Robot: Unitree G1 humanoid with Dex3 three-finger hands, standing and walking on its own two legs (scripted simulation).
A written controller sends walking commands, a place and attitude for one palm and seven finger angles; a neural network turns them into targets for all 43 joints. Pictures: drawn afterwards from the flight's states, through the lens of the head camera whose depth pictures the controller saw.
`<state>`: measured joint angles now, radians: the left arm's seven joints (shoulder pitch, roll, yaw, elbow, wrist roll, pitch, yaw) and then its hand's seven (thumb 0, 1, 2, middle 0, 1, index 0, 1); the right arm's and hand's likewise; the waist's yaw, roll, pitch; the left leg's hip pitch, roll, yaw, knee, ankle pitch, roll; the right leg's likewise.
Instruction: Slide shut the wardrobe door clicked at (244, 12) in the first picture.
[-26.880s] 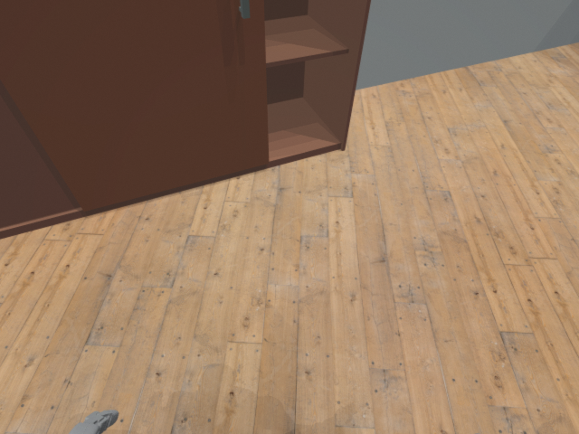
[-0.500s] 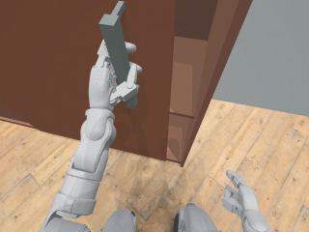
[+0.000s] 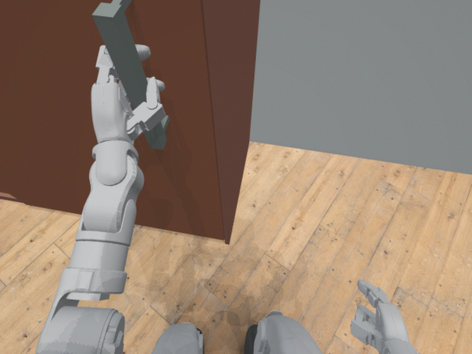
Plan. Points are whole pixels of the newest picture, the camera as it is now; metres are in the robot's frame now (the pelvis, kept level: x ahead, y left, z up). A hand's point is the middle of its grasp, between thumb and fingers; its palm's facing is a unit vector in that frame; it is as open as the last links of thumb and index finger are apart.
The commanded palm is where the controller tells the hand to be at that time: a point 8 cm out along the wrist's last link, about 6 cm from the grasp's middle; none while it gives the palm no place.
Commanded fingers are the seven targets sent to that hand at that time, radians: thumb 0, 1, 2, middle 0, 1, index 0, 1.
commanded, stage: stop walking and hold the door there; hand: left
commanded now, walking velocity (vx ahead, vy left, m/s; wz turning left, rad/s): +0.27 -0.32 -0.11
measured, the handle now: (144, 83) +0.46 +0.20 +0.15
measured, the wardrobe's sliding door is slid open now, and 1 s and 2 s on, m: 0.00 0.00 0.00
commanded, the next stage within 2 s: none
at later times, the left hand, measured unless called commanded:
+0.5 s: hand (153, 105) +0.42 +0.18 +0.15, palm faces +0.44 -0.87 -0.23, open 6.5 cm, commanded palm +0.37 +0.21 +0.14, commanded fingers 0.00 0.90 0.90 -0.45 -1.40 -0.45 -1.40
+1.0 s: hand (153, 105) +0.42 +0.18 +0.15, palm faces +0.45 -0.86 -0.25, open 6.5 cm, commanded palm +0.37 +0.19 +0.14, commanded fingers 0.00 0.90 0.90 -0.45 -1.40 -0.45 -1.40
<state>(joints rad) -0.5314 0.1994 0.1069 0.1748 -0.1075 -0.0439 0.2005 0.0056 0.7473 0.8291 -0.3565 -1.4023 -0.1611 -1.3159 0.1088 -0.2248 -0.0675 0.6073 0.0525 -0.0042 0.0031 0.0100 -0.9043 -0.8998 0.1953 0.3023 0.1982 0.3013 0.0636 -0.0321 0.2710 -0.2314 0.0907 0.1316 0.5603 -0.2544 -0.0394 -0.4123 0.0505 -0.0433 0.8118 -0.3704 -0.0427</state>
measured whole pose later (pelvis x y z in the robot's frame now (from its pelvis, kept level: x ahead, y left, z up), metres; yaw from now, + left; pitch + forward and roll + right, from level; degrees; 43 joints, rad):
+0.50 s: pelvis +0.02 -0.09 +0.01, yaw -5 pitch -2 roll +0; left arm -0.42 0.43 0.39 0.62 -0.05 -0.15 0.12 -0.12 0.61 0.83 -0.42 -1.34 -0.28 -1.35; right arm 0.19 -0.34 -0.06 0.69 0.06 -0.03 -0.07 0.01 -0.90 -0.90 0.20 0.30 0.20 0.30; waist -0.01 0.06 0.08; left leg -0.24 0.00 0.12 0.49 -0.19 0.03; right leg -0.22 -0.03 -0.02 0.53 -0.27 0.02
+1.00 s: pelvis +0.03 -0.10 +0.01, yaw -9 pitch -1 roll +0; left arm -0.34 0.47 0.38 0.62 -0.06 -0.16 0.16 -0.13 0.62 0.82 -0.42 -1.34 -0.26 -1.36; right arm 0.30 -0.26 -0.01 0.75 0.05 -0.05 -0.09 0.01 -0.90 -0.90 0.20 0.30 0.21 0.30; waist 0.02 0.05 0.01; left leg -0.24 0.05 0.17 0.49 -0.23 0.03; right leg -0.22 -0.03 -0.04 0.47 -0.23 0.02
